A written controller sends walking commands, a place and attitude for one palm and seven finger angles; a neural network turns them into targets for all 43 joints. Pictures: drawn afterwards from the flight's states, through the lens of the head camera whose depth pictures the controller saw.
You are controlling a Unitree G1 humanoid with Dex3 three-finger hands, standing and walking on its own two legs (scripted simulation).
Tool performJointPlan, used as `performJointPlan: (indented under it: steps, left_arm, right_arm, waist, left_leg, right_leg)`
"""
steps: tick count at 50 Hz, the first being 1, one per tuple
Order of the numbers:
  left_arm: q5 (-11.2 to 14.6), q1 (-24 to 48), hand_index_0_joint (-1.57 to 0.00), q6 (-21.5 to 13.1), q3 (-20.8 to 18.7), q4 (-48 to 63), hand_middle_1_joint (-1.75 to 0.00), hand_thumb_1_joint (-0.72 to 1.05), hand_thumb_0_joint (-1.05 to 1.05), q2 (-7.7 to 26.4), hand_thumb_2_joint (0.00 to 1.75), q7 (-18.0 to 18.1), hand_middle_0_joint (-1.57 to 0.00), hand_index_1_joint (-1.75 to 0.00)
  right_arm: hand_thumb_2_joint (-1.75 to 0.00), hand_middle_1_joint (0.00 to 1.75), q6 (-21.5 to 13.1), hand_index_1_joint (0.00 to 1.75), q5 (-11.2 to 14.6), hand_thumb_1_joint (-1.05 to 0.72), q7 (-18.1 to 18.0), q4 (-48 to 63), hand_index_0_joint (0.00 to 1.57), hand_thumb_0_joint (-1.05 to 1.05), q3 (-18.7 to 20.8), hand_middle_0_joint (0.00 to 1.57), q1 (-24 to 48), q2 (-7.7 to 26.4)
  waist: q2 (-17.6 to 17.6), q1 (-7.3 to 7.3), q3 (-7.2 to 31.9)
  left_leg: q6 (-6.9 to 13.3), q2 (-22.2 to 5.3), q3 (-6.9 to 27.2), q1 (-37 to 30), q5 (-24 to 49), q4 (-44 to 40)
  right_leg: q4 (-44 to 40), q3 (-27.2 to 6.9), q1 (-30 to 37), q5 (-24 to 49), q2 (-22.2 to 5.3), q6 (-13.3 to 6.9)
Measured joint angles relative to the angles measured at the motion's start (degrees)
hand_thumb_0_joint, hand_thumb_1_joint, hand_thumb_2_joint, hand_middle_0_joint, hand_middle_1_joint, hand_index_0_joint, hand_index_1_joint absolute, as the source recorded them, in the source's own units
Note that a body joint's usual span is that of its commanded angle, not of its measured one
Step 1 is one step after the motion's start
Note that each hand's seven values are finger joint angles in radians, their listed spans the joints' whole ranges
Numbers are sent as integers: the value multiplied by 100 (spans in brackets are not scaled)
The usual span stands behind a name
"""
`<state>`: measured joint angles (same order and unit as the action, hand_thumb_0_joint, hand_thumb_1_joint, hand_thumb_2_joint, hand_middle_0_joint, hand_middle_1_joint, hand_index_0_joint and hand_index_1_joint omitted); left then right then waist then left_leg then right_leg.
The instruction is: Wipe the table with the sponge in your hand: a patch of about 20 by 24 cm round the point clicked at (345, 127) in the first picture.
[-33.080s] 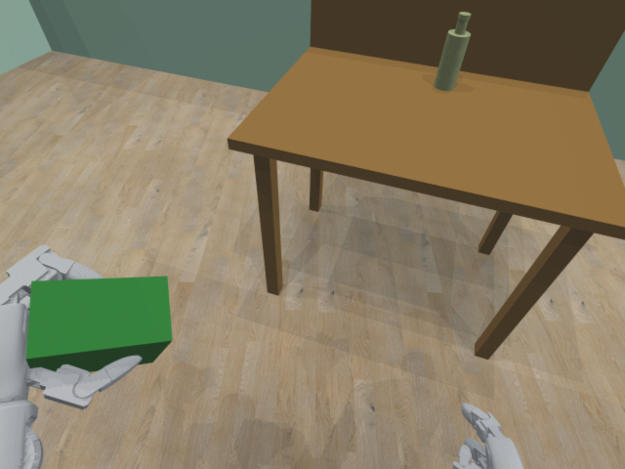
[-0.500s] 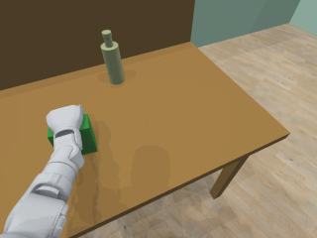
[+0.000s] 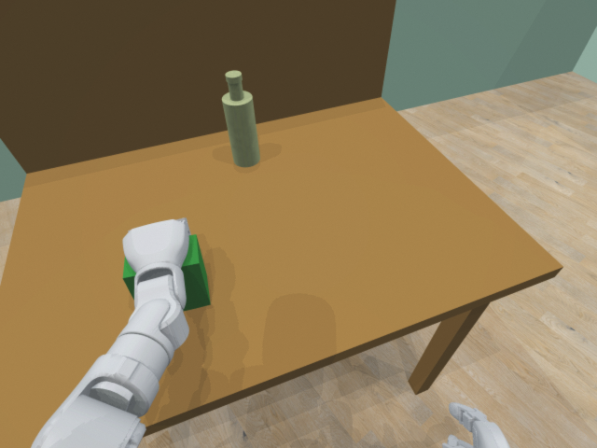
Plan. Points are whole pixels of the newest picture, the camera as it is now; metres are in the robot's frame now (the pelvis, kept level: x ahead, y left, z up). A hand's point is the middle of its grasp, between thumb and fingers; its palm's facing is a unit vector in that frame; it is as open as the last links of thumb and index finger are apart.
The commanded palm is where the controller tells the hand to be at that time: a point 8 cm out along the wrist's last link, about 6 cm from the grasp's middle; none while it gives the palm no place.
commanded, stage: wipe back along the middle lane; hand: left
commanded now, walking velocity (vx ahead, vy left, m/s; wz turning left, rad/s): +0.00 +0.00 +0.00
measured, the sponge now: (172, 283) +0.36 +0.24 -0.01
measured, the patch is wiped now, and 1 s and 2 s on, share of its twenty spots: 0.60 0.90 0.95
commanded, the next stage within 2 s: slide across to the third lane in 0.92 s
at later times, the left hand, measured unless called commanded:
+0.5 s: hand (174, 291) +0.32 +0.22 +0.03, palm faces -0.01 -0.04 -1.00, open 10.1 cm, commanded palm +0.27 +0.20 +0.06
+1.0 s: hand (178, 323) +0.27 +0.19 +0.03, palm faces +0.01 -0.08 -1.00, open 10.1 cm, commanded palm +0.23 +0.18 +0.06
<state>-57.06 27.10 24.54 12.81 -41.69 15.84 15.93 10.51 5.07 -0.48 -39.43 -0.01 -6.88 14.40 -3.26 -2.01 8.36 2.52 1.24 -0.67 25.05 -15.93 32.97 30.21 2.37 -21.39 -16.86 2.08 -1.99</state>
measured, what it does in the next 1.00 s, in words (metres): stands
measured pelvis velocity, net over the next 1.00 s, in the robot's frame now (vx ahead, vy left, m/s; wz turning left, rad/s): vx -0.01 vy -0.01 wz -0.02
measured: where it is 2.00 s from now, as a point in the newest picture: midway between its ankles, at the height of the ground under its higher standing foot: outside the picture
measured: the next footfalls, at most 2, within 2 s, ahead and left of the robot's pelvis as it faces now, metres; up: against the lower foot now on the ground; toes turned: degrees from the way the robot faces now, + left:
none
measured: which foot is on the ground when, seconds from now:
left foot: down 0.00-1.00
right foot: down 0.00-1.00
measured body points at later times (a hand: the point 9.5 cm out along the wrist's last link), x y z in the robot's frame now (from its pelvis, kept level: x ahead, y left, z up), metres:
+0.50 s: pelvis +0.00 +0.00 +0.00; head -0.01 -0.02 +0.45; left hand +0.32 +0.22 +0.08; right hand +0.20 -0.23 -0.10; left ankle +0.00 +0.09 -0.73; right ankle -0.02 -0.10 -0.73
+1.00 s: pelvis -0.01 -0.01 +0.00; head -0.03 -0.05 +0.45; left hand +0.27 +0.19 +0.08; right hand +0.22 -0.23 -0.08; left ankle +0.00 +0.09 -0.73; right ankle -0.02 -0.10 -0.73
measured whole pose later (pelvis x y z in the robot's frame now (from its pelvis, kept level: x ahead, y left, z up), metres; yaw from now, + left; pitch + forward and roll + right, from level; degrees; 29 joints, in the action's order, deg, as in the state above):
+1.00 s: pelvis -0.01 -0.01 +0.00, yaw -1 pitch +2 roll +0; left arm -57.7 3.2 31.7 18.8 -13.0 14.0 14.4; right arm 10.6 5.8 1.3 -37.0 -1.2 -1.5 14.8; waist -4.2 -4.7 6.9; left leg 1.6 0.8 -1.9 18.5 -16.2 32.2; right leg 32.0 1.0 -16.5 -17.9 2.6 -2.9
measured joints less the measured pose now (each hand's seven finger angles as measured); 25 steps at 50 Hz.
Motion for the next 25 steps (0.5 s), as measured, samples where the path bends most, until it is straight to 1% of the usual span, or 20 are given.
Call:
performJointPlan:
  steps: [6,15,25]
  left_arm:
    - [21,-292,-72,210,80,358,-135,-49,-1,-72,105,39,-69,-138]
    - [42,-734,-72,434,181,935,-135,-49,-1,-109,105,-33,-69,-138]
    - [-10,-1064,-71,642,449,1406,-136,-49,-1,-233,105,-80,-68,-138]
  right_arm:
    - [-90,30,42,30,19,-90,19,-57,20,1,-29,20,-58,-12]
    - [-90,30,28,30,48,-90,33,-1,20,1,-42,20,-22,38]
    - [-90,30,6,30,68,-90,72,113,20,1,-47,20,209,59]
  waist:
    - [-12,-20,-5]
    - [-25,-39,-29]
    - [-35,-146,-52]
  left_leg:
    - [8,5,-34,-89,-6,-9]
    - [12,7,-77,-219,-17,-18]
    - [0,23,-57,-315,-39,19]
  right_leg:
    - [24,-35,64,-12,-7,8]
    - [60,-79,161,-31,-11,10]
    - [146,-59,243,-90,-25,-8]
